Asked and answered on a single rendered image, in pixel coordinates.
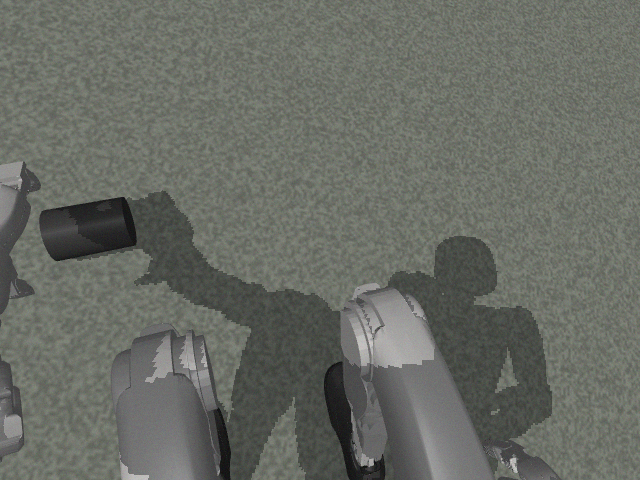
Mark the right robot foot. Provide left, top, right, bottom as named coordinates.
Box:
left=324, top=362, right=385, bottom=480

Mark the left robot foot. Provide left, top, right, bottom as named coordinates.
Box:
left=213, top=407, right=231, bottom=480

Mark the right robot hand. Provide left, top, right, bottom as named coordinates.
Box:
left=482, top=439, right=561, bottom=480

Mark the left robot hand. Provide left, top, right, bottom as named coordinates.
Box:
left=0, top=161, right=41, bottom=299

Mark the can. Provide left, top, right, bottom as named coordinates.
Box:
left=39, top=197, right=137, bottom=261

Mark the left robot arm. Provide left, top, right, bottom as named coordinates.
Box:
left=0, top=248, right=24, bottom=463

